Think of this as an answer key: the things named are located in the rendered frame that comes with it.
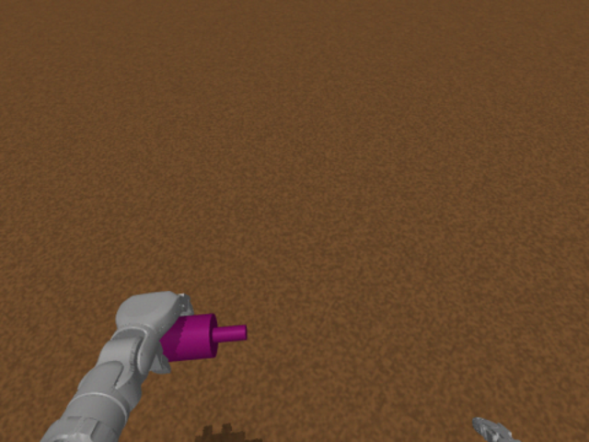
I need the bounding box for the left robot arm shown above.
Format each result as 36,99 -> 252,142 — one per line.
40,323 -> 159,442

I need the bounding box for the left robot hand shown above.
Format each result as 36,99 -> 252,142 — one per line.
115,291 -> 194,374

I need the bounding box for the right robot hand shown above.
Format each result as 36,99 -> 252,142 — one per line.
472,417 -> 521,442

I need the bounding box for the bottle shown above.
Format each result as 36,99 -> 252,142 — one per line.
117,313 -> 248,362

